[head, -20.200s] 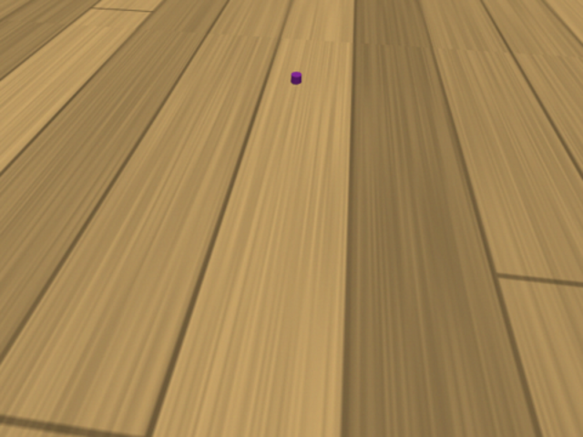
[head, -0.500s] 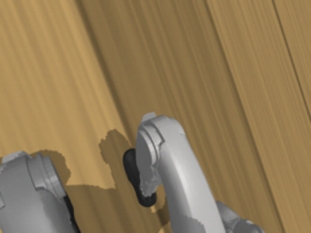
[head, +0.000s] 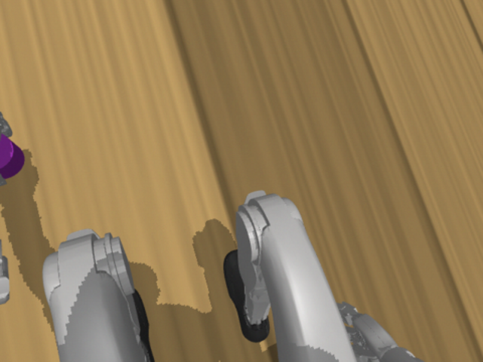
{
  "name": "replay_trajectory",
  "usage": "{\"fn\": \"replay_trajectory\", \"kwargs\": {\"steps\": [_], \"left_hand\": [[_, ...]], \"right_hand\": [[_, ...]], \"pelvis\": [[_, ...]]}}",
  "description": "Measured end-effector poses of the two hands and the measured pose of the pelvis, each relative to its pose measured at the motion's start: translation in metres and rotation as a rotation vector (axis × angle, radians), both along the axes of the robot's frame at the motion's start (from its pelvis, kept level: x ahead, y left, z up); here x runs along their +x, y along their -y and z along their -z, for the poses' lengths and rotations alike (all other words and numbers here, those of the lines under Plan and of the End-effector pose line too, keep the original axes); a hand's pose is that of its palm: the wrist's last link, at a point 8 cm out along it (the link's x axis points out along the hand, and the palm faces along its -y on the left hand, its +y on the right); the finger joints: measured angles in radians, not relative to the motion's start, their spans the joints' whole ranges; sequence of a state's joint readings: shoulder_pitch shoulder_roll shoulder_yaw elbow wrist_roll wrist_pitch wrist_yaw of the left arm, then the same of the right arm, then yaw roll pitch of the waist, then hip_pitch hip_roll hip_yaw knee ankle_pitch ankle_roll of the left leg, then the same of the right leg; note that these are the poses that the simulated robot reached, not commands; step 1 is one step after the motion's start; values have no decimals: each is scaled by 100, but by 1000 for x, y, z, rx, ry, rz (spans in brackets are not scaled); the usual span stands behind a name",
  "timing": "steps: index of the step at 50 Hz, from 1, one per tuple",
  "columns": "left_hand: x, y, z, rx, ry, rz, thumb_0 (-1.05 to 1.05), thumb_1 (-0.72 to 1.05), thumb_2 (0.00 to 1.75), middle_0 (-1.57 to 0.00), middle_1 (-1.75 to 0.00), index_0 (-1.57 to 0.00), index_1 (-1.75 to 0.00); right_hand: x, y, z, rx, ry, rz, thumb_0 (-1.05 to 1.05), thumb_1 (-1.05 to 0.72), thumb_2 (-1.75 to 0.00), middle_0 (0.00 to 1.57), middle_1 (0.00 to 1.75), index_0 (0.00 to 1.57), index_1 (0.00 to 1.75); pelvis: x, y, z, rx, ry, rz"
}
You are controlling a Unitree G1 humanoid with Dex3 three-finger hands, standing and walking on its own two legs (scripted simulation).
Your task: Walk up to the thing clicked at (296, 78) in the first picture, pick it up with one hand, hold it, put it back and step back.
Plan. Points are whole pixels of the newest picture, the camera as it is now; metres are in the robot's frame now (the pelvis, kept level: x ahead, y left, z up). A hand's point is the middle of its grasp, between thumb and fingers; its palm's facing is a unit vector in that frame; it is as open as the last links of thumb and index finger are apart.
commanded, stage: settle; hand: left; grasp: from above
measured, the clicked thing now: out of the picture +0.47 +0.32 -0.20
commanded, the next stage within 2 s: lift in 0.14 s
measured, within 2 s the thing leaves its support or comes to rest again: neither
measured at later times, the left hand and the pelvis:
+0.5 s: hand out of the picture +0.43 +0.33 -0.10, palm faces -0.45 -0.09 -0.89, open 9.4 cm; pelvis +0.00 +0.00 +0.03, yaw +3 degrees
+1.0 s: hand out of the picture +0.37 +0.32 +0.06, palm faces -0.41 -0.12 -0.90, open 9.5 cm; pelvis -0.01 +0.00 +0.15, yaw +6 degrees
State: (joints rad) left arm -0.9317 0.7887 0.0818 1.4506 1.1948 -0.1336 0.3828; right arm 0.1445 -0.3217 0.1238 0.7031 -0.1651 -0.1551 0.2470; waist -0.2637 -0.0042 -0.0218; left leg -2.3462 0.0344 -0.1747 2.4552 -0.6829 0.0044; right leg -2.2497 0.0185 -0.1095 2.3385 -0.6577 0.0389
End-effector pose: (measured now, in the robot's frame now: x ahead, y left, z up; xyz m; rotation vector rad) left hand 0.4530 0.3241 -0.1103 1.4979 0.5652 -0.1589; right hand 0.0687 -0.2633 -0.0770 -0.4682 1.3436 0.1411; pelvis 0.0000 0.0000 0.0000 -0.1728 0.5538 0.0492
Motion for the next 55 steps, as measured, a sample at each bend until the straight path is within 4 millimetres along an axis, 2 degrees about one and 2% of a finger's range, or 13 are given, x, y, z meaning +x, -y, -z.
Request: {"fn": "replay_trajectory", "kwargs": {"steps": [8,16,25,32,44,55], "left_hand": [[1,9,-17,-23,-2,59,4,15,38,-78,-69,-68,-58],[2,5,-37,-18,31,66,3,14,39,-79,-68,-69,-57],[-16,-5,-64,-10,-15,23,3,15,39,-78,-69,-69,-57],[-32,-6,-98,-22,-22,36,2,14,42,-77,-70,-68,-58],[-61,-4,-178,-28,23,41,1,13,45,-75,-73,-66,-60],[-97,8,-266,-60,31,27,1,14,46,-73,-74,-65,-61]], "right_hand": [[-7,7,2,-19,-38,41,0,-91,-90,20,29,20,30],[-10,9,-3,-52,-38,85,0,-91,-90,20,29,20,30],[-6,4,-14,-36,-26,137,0,-92,-90,20,29,20,30],[7,2,-29,-27,4,153,0,-92,-90,20,29,20,30],[45,-1,-78,-22,136,171,0,-91,-90,20,29,20,30],[75,-14,-152,-1,246,191,0,-91,-90,20,29,20,30]], "pelvis": [[-2,4,-6,18,-3,-13],[-3,4,-12,20,-12,-18],[-3,2,-32,34,-42,-36],[-4,1,-55,44,-48,-46],[-6,1,-108,59,-30,-58],[-3,0,-184,82,35,-74]]}}
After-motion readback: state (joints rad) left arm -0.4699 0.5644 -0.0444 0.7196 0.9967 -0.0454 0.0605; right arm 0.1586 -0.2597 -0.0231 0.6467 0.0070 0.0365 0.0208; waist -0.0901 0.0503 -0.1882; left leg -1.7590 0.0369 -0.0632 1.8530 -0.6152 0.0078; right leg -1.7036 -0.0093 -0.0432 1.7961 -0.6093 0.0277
